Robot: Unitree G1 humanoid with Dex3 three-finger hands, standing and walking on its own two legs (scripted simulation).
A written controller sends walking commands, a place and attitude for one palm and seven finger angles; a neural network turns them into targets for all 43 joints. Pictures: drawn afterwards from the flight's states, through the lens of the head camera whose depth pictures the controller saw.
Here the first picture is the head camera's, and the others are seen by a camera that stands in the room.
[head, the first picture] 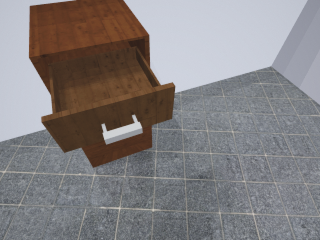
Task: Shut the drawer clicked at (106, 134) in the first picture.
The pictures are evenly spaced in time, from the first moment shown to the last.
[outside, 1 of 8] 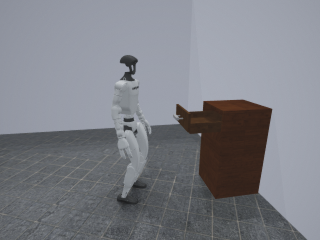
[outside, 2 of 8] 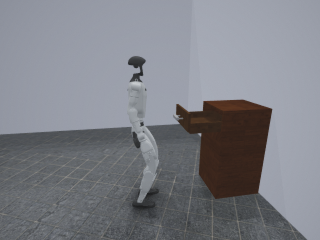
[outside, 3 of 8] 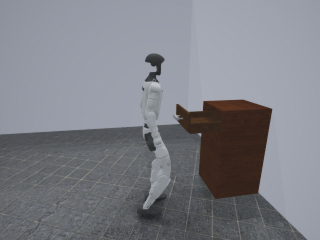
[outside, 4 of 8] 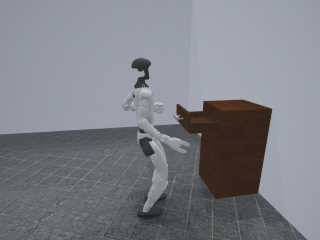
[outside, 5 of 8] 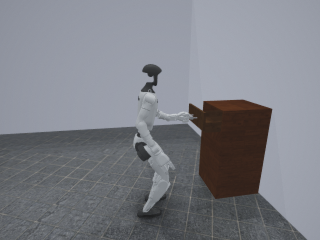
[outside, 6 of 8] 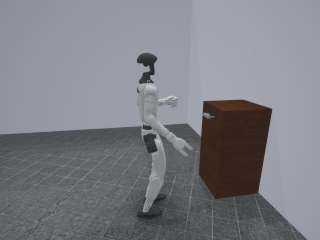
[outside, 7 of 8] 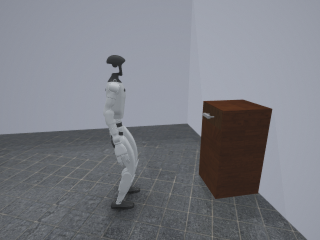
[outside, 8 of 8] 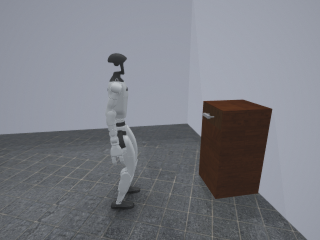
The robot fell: no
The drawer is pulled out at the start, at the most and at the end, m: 0.29 0.29 0.00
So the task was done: yes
